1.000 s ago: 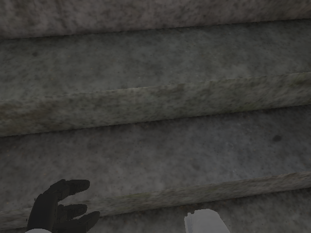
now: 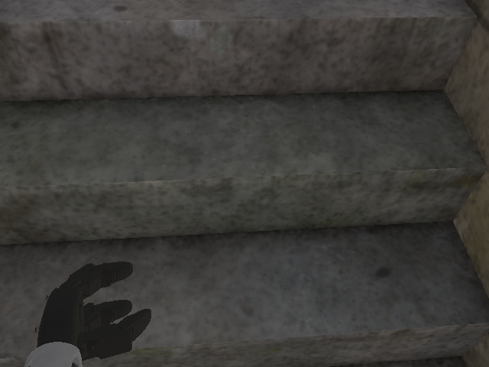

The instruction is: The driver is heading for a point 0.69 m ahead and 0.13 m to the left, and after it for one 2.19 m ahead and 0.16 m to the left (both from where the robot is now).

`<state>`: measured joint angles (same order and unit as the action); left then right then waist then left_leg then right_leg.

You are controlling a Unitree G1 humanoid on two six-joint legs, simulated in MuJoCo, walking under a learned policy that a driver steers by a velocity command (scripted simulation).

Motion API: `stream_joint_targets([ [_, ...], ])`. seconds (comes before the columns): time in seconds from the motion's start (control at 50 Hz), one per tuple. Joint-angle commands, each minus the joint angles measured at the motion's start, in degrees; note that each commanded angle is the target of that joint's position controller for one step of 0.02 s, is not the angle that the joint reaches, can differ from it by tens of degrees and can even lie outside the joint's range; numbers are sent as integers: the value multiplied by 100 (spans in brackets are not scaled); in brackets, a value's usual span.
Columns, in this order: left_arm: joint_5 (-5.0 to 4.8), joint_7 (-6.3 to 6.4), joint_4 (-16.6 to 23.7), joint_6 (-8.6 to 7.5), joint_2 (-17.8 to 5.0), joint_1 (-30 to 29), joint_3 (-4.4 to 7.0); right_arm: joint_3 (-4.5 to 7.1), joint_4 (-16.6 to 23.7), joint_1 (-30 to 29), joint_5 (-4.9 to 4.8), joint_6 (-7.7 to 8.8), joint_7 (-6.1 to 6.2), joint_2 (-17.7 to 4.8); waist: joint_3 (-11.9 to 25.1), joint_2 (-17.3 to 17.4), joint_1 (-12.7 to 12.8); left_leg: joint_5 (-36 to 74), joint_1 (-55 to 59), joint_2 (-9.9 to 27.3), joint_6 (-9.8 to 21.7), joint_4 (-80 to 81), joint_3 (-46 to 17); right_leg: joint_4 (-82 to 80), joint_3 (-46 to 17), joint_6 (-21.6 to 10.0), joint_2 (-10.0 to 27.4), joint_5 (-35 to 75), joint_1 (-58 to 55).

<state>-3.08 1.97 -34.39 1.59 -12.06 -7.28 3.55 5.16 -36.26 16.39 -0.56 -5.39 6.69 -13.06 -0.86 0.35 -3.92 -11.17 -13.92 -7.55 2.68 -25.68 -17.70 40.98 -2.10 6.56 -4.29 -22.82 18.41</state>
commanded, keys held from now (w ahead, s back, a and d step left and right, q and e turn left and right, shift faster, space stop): q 0.04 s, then w+q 0.46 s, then w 0.12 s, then no key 0.10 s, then e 0.28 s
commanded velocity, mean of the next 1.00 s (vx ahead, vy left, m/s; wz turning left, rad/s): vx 0.27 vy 0.00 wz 0.34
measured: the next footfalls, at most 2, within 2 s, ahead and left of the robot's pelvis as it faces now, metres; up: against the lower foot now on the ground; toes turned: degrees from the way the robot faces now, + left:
right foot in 0.06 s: +0.02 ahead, -0.12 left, +0.00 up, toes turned +7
left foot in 0.60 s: +0.00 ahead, +0.22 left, +0.00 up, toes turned +26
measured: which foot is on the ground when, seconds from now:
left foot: down 0.00-0.04, up 0.06-0.58, down 0.60-1.00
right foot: up 0.00-0.04, down 0.06-0.60, up 0.62-1.00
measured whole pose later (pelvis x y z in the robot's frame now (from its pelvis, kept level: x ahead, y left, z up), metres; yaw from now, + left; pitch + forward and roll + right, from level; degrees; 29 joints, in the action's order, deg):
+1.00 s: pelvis +0.08 +0.15 +0.01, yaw +20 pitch +3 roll -2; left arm 1.9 2.3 -29.4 2.8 -3.4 -1.5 -3.8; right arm -1.2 -52.7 25.8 0.2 1.4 4.4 -9.4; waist -4.3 -0.6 -1.0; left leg -9.3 1.5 1.8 2.1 -7.4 6.9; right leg 95.3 6.4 -5.6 -0.8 -34.1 61.8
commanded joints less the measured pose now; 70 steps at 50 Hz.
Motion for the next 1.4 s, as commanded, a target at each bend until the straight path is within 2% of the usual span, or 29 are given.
stream_joint_targets([
  [0.02,178,-24,-162,-120,-5,179,12,76,611,-171,23,122,-149,-296,532,697,89,2102,883,1268,519,27,-1302,-1977,16,-185,191,1239,-314],
  [0.04,258,-52,-242,-134,-58,236,46,64,634,-99,23,161,-259,-238,553,63,32,642,218,801,362,-643,-891,-2330,-295,-271,399,1537,-851],
  [0.08,448,115,-225,-100,-338,1402,-40,127,813,-244,281,351,-432,-155,654,-1007,510,-2933,-2893,-449,-195,-4488,970,-1811,-1880,-1449,2419,4837,-1922],
  [0.1,789,157,-135,-109,-906,1316,141,167,1026,-139,416,391,-439,-310,1062,-1457,424,-2954,-3375,-230,-352,-6423,1090,-2461,-3159,-2411,3372,3740,-1683],
  [0.14,743,81,-214,-258,-604,833,48,-53,1187,-1084,710,380,-365,33,136,-732,261,-2032,-4862,15,-108,-9635,1097,-2671,-2052,-2282,2481,620,-927],
  [0.16,750,62,-304,-315,-483,1029,-3,-62,1065,-894,609,384,-390,-147,41,-233,119,-1565,-4821,134,-87,-9701,1101,-2492,-1416,-1970,1994,328,-689],
  [0.18,467,64,-393,-314,-540,1268,5,-129,1013,-213,-4,419,-483,-425,210,-286,17,-1161,-4772,289,-441,-9891,951,-2308,-1359,-1757,1753,-31,-1033],
  [0.2,408,97,-409,-307,-650,1557,7,-163,1131,-426,-78,489,-590,-581,192,88,61,-599,-4884,472,-590,-9021,834,-2185,-1028,-1581,1554,-456,-984],
  [0.44,385,299,-375,-387,-1167,2308,156,-632,1619,-1666,3,403,-500,5,274,-785,678,59,-3882,1531,-1007,-5726,1635,-2944,-323,-1754,2347,-503,-757],
  [0.52,276,186,-406,-292,-1407,2486,243,-551,1426,-1695,-110,405,-646,-92,180,-996,822,-1131,-1503,1181,-565,-2653,2255,-3123,485,-1564,2360,410,-454],
  [0.56,307,67,-511,-262,-1459,2335,218,-305,1064,-576,4,449,-663,-410,495,-996,203,-766,-429,866,-78,-981,2372,-1934,666,-1406,2290,2305,-978],
  [0.6,400,-32,-369,-323,-790,2166,-38,-92,383,486,115,488,-708,-685,462,-37,-205,1087,887,644,111,716,2317,951,1320,-978,1574,3166,-332],
  [0.62,612,-116,-74,-481,117,2358,-281,-86,239,604,140,498,-690,-1178,553,1892,339,5657,2288,1674,317,-560,513,3759,1274,-520,978,-990,2381],
  [0.64,300,-188,-519,-673,-150,3013,-226,111,-23,1768,325,506,-642,-1757,2245,2257,-195,5526,3235,3523,2011,421,-2117,6718,180,-254,334,-1249,3469],
  [0.66,146,-192,-473,-727,-353,2372,-145,103,-186,1837,374,566,-687,-1634,1713,1041,-374,3367,3028,3556,2410,783,-1935,8027,-98,-204,497,-1204,4579],
  [0.68,700,-19,58,-576,167,1340,-268,15,-3,782,409,669,-577,-1226,534,570,63,2917,1743,2894,1604,641,-587,7866,361,-548,878,-202,4755],
  [0.74,683,-71,71,-351,241,1360,-323,-362,-456,494,298,768,-592,-199,340,502,520,2748,788,2128,858,304,620,8844,333,-930,570,115,4653],
  [0.9,530,85,1240,-14,667,-54,-607,-460,-1274,912,119,892,-313,-373,-572,328,546,2249,-1,2260,848,2011,1613,7784,344,-1117,220,-595,5185],
  [0.94,627,64,1215,136,598,170,-677,-428,-1409,1187,-16,830,-198,-657,30,241,443,3510,1336,2051,874,2231,2104,6025,942,-1138,557,-1189,4666],
  [0.98,424,31,951,83,796,461,-736,-395,-1323,1001,35,722,-101,-801,711,668,598,7685,1530,1915,806,1651,2607,4179,1239,-1302,286,-1287,2470],
  [1.04,480,-16,290,10,321,2100,-519,-173,-902,528,-50,674,-270,-1296,1975,1229,1054,10586,1893,2368,775,-913,2778,2622,1083,-1589,-373,-1043,479],
  [1.06,426,-32,299,29,5,2182,-356,-57,-531,207,-100,711,-400,-1494,1864,1065,1287,9114,602,1980,464,-2257,2645,1685,-376,-1832,-250,-832,-208],
  [1.08,510,55,137,113,-805,2412,-81,-119,63,-542,10,694,-610,-1119,1703,-1258,1481,2328,-1510,586,75,-4836,2635,-357,-3735,-2762,1255,169,-715],
  [1.1,588,229,249,183,-916,1789,57,-215,118,-556,393,640,-707,-501,1825,-1174,1063,-239,-2014,318,-16,-7086,1246,-1495,-5302,-2994,1639,1256,-142],
  [1.16,493,270,-280,94,-204,1323,-91,-498,336,-241,396,446,-517,380,-343,156,76,113,-3045,661,-136,-7759,1240,-532,-3026,-2205,1127,608,1885],
  [1.18,333,177,-6,-114,-101,1388,-235,-461,448,-394,240,581,-547,-80,-232,26,312,-446,-3271,331,-167,-8642,1156,-848,-3085,-2174,1058,1035,1619],
  [1.3,254,178,-49,-11,-233,1617,-310,-712,817,-708,208,681,-604,291,220,-65,136,493,-4039,598,-427,-7884,1443,-799,-1647,-1832,580,2494,601],
  [1.32,1013,-89,-548,-261,-377,2346,-503,-602,1127,-1366,156,692,-674,-437,983,-945,528,822,-4831,661,-571,-7562,1180,-937,-1110,-1842,578,2255,307],
  [1.4,919,-536,-1019,-640,-637,3248,-293,-675,640,-987,441,642,-751,-169,654,-946,745,524,-5373,607,-313,-8604,1528,-1506,-2415,-2386,944,482,7],
])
